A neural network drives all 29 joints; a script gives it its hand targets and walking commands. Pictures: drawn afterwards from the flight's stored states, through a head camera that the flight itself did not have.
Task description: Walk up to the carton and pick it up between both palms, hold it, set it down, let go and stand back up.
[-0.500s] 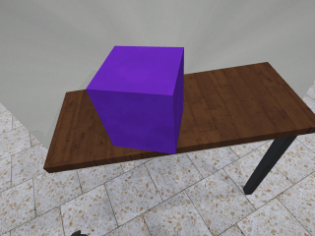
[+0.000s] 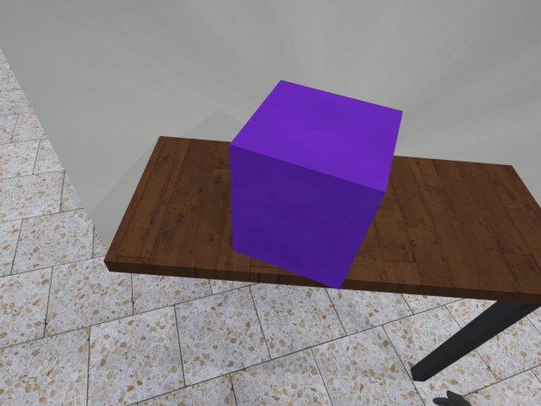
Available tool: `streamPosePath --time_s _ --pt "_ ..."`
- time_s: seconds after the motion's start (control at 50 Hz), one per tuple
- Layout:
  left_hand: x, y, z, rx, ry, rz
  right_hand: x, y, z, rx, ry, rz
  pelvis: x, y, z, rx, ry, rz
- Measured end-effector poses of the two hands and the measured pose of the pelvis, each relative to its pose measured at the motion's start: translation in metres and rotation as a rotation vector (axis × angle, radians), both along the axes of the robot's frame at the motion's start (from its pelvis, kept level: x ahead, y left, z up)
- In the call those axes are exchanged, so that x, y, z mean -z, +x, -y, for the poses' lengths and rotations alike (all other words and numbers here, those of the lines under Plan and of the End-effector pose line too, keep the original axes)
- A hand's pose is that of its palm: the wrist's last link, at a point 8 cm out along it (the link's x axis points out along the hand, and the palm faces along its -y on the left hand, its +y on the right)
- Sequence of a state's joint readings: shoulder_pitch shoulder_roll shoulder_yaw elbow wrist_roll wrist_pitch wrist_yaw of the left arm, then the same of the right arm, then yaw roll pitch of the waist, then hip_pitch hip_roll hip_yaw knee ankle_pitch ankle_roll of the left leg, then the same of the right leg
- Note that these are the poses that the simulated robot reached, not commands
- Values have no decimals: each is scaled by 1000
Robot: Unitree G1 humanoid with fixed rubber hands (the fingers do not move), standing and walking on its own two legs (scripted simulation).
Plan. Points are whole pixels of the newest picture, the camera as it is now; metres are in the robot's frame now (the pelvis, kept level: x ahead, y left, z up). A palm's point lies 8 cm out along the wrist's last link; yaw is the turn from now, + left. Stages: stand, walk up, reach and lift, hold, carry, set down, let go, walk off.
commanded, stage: walk up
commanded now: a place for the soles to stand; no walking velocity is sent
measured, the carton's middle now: (310, 186) +0.48 -0.04 +0.07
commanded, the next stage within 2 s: none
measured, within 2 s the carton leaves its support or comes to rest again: neither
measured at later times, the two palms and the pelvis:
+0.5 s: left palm out of the picture +0.08 +0.25 -0.09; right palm out of the picture +0.08 -0.28 -0.10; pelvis +0.00 -0.02 +0.00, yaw +1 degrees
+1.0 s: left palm out of the picture +0.07 +0.26 -0.09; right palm out of the picture +0.16 -0.26 -0.09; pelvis +0.02 -0.01 +0.00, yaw +3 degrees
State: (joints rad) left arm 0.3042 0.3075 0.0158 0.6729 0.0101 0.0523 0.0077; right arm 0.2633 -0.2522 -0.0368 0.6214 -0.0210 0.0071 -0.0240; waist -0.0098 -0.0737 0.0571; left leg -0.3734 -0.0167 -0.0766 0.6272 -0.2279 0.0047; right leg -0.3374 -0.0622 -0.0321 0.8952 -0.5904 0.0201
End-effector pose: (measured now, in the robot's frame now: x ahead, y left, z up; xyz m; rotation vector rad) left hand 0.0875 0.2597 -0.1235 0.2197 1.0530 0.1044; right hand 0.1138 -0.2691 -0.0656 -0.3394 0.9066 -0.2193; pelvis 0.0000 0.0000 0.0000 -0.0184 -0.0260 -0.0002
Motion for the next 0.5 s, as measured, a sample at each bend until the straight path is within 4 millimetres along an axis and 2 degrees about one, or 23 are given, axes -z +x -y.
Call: streamPosePath --time_s 0.06,0.12,0.24,0.36,0.5 --pt "-3 -8 2 -5 14 0 3 -1 6 0 7 4 1 -4 4 -4 6 -6" --pt "-7 -19 5 -19 39 1 16 -3 10 -3 41 2 5 -10 10 -7 5 5" --pt "-29 -44 9 -71 78 6 33 -12 4 -15 148 -23 -2 -10 20 -11 4 18" --pt "-39 -30 11 -52 77 43 41 -24 7 -15 154 -50 -3 -9 20 -17 5 22" --pt "-31 -6 14 -25 43 62 32 -30 14 4 105 -102 -5 2 19 -17 8 3"
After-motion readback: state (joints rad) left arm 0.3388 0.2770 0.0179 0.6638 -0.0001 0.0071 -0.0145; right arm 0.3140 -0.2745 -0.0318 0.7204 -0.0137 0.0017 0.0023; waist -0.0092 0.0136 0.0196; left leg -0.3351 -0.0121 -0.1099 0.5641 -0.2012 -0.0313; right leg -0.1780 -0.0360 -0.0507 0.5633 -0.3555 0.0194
